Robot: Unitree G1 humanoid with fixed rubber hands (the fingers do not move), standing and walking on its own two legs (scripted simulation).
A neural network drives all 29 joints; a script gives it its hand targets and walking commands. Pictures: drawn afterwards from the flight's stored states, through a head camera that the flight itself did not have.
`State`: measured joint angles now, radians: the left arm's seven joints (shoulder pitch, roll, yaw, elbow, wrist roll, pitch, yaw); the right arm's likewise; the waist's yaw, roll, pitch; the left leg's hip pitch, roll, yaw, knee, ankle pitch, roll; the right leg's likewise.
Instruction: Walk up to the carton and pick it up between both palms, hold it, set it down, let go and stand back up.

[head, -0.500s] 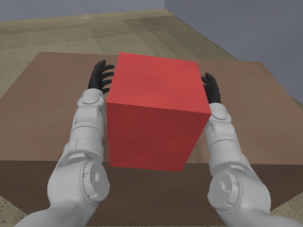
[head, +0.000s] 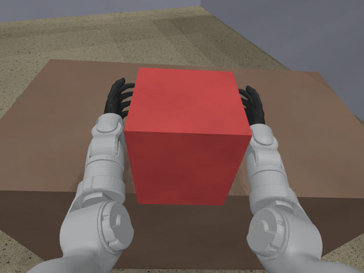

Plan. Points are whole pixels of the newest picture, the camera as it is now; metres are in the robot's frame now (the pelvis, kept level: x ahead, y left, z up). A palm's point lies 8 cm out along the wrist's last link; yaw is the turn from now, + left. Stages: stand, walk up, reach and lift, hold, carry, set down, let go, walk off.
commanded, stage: set down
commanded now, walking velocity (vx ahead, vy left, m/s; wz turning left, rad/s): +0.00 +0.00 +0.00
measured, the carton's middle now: (183, 140) +0.41 +0.00 +0.09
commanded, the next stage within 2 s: none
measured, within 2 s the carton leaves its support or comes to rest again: rests again in 0.84 s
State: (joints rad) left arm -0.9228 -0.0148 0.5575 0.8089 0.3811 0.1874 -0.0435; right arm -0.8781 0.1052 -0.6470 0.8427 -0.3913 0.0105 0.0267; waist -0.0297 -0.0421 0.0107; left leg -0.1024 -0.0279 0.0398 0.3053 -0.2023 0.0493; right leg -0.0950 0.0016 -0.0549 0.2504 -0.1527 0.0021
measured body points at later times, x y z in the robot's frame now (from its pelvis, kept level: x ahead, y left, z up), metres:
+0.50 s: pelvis +0.00 +0.00 +0.00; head +0.01 +0.02 +0.45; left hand +0.44 +0.15 +0.15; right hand +0.43 -0.15 +0.15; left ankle -0.02 +0.08 -0.75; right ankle -0.01 -0.12 -0.75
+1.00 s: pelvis -0.01 -0.01 -0.01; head +0.03 +0.00 +0.44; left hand +0.46 +0.14 +0.12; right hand +0.43 -0.17 +0.09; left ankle -0.02 +0.08 -0.75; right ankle -0.01 -0.12 -0.75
